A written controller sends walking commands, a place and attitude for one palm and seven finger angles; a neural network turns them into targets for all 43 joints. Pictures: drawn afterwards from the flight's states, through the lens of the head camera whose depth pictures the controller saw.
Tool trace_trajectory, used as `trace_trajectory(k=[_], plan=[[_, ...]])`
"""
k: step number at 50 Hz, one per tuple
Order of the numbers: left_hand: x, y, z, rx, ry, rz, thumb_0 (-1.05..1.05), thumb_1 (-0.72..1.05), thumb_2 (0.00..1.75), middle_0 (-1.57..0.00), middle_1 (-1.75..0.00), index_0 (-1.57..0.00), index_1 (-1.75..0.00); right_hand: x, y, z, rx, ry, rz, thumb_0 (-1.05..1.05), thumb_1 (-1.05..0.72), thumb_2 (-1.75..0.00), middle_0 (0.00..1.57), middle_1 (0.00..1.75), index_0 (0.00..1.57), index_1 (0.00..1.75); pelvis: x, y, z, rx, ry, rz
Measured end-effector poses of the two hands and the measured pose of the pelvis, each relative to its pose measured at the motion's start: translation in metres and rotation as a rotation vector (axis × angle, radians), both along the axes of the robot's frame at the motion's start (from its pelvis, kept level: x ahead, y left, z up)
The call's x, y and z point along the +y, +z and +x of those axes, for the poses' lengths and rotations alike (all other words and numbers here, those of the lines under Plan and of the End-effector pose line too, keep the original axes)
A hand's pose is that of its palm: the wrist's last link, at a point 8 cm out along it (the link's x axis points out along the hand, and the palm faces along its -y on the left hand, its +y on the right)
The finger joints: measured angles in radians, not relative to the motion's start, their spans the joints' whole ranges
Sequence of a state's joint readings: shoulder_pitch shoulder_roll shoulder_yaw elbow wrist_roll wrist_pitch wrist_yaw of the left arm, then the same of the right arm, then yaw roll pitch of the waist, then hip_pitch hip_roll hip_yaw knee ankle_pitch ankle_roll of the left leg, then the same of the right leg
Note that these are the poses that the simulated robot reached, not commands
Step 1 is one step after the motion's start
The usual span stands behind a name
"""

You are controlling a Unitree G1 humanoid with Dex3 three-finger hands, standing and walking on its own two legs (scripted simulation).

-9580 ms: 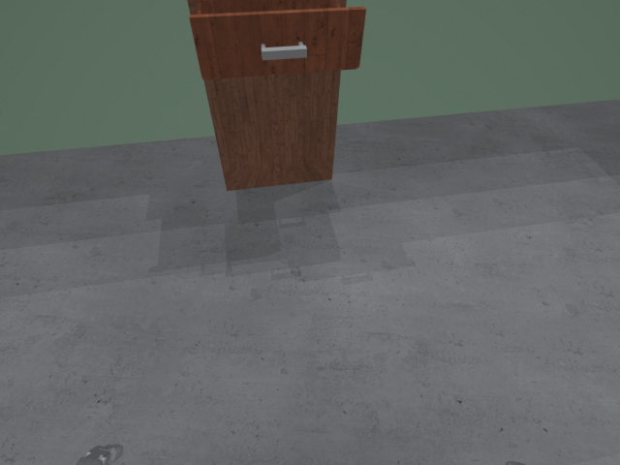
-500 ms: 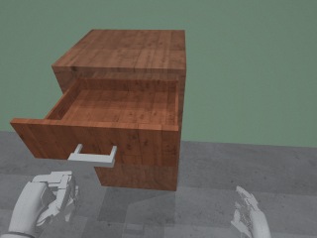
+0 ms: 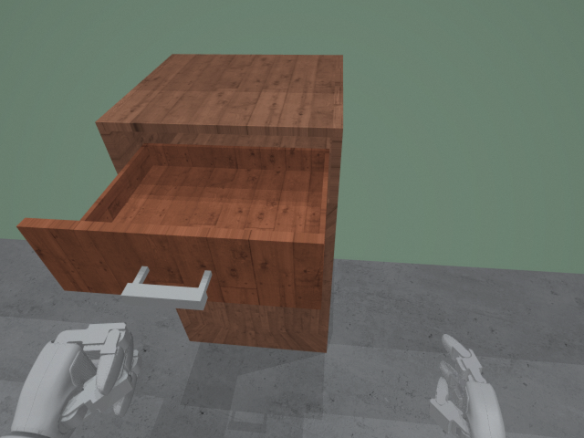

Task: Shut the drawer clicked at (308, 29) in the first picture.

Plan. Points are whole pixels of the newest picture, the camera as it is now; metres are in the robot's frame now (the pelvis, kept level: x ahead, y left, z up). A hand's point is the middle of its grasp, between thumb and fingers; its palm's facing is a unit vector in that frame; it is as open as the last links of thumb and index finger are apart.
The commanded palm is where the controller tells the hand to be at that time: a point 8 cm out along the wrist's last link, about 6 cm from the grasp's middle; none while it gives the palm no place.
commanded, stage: bring the fist close to the handle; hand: left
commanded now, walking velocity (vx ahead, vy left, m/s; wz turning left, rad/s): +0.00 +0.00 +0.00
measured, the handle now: (170, 285) +0.32 +0.23 +0.05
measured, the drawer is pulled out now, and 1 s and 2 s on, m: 0.29 0.29 0.26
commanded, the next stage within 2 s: push the drawer shut in 1.26 s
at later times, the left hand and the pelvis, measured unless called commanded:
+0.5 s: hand (160, 363) +0.18 +0.19 +0.08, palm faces +0.01 -1.00 -0.07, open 3.3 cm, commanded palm +0.16 +0.24 +0.08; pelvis +0.00 +0.01 -0.01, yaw +0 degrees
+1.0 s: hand (177, 349) +0.22 +0.19 +0.04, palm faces +0.00 -1.00 -0.06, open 3.3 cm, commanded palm +0.19 +0.25 +0.05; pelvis -0.01 +0.01 -0.03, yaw -1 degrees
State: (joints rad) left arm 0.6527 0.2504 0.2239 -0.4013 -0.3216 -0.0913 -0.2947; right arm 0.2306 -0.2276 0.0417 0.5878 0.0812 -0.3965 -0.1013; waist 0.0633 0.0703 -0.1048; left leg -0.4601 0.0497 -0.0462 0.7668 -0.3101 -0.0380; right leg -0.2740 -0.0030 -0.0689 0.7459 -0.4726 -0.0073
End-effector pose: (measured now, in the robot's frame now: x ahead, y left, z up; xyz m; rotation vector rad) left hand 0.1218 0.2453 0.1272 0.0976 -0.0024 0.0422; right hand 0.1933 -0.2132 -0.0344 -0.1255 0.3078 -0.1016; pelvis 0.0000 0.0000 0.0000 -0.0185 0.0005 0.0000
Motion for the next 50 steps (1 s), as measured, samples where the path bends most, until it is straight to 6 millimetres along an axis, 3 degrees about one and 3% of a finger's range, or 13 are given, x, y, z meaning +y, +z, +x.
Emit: trace_trajectory(k=[25, 46, 50], plan=[[-0.006, -0.046, 0.042, 0.039, -0.031, -0.033, 0.01, 0.90, 0.90, -1.40, -1.60, -1.40, -1.60, -0.010, -0.038, -0.033, 0.230, -0.058, -0.042, 0.02, -0.90, -0.90, 0.20, 0.30, 0.20, 0.30, 0.011, -0.011, -0.001, 0.077, -0.008, 0.001], [-0.003, -0.087, 0.074, 0.036, -0.036, -0.045, 0.01, 0.90, 0.90, -1.40, -1.60, -1.40, -1.60, -0.011, -0.064, -0.040, 0.339, -0.067, -0.066, 0.01, -0.90, -0.90, 0.20, 0.30, 0.20, 0.30, 0.012, -0.029, -0.007, 0.154, -0.012, -0.009], [-0.003, -0.085, 0.079, 0.028, -0.038, -0.043, 0.02, 0.90, 0.90, -1.40, -1.60, -1.40, -1.60, -0.013, -0.066, -0.043, 0.356, -0.078, -0.065, 0.01, -0.90, -0.90, 0.20, 0.30, 0.20, 0.30, 0.012, -0.030, -0.007, 0.158, -0.015, -0.011]])
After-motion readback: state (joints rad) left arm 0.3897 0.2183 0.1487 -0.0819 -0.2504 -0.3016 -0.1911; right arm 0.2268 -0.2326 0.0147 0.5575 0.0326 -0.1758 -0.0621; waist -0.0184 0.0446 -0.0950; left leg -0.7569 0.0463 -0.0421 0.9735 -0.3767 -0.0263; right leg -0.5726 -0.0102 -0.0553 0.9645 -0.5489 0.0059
